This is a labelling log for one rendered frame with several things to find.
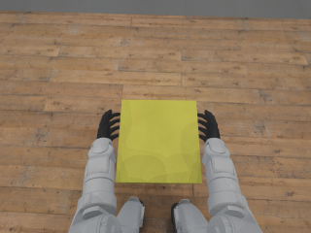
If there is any right robot thigh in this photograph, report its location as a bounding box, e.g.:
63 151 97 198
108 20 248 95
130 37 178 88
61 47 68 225
174 203 208 233

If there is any right robot shin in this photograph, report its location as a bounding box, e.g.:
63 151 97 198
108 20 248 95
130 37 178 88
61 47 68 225
177 199 190 233

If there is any left robot hand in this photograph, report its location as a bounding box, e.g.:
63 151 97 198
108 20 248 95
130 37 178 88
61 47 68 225
96 110 121 141

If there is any right robot upper arm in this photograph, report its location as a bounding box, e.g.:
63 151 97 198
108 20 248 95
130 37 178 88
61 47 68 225
206 213 262 233

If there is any right robot forearm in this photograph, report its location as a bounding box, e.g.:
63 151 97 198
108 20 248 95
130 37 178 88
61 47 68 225
202 138 259 226

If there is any carton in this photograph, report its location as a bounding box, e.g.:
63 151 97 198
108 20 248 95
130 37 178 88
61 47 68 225
115 99 202 184

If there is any right robot hand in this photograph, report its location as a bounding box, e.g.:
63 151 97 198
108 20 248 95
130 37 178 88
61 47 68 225
197 110 221 143

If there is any left robot forearm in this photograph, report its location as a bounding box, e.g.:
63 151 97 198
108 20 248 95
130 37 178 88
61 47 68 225
69 137 117 230

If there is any left robot upper arm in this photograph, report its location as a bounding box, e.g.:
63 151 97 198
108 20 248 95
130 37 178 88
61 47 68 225
68 213 122 233

